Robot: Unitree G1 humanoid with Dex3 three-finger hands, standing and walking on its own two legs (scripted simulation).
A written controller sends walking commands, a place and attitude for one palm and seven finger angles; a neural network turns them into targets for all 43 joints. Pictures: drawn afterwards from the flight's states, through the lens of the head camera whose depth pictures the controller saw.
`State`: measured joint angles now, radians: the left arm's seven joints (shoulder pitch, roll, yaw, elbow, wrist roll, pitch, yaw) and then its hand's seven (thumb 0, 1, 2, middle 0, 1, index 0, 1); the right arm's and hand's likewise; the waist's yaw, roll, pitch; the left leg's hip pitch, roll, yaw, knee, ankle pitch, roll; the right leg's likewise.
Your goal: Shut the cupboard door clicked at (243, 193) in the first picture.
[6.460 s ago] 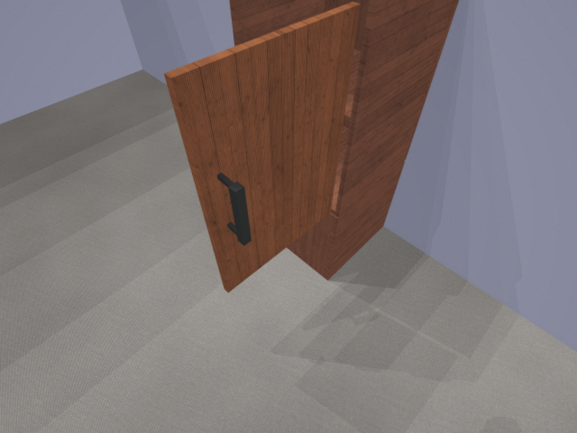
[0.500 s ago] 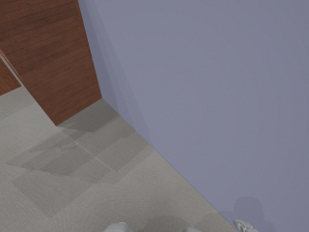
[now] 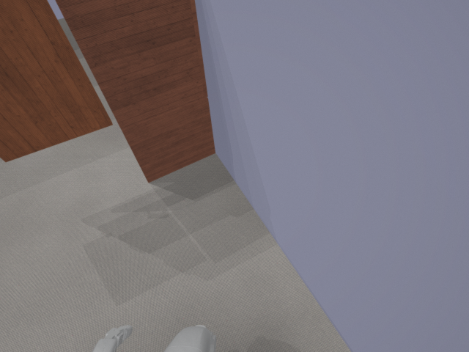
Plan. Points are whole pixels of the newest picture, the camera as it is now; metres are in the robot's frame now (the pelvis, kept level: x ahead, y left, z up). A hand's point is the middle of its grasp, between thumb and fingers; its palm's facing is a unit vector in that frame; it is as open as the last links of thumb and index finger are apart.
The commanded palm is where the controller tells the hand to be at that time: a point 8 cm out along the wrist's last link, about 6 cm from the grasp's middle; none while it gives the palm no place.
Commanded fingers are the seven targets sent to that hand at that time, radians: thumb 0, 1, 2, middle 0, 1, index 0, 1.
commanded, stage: turn to face it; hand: left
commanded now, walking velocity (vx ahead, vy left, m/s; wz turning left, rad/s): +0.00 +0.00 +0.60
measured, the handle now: out of the picture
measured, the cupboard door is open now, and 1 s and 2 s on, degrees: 88 88 88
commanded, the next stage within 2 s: take the last steps up to it in 0.70 s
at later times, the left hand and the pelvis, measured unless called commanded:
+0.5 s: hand out of the picture +0.06 +0.23 -0.16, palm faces +0.30 -0.91 -0.28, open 7.4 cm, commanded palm none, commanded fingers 0.00 0.90 0.90 -0.20 -0.30 -0.20 -0.30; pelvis +0.03 -0.01 +0.00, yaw +16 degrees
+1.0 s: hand out of the picture -0.03 +0.15 -0.18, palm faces +0.51 -0.83 -0.21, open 7.3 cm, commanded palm none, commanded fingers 0.00 0.90 0.90 -0.20 -0.30 -0.20 -0.30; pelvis +0.05 -0.02 -0.01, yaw +27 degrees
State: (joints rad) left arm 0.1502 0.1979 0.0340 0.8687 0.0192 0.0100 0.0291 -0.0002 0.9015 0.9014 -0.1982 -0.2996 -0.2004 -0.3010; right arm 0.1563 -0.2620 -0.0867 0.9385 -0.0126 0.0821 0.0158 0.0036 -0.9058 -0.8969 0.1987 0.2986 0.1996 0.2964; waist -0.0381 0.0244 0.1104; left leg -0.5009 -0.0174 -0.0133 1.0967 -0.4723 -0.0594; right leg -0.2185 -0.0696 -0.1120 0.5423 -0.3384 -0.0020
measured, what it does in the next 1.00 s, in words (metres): steps on the spot, turning left: left foot, then right foot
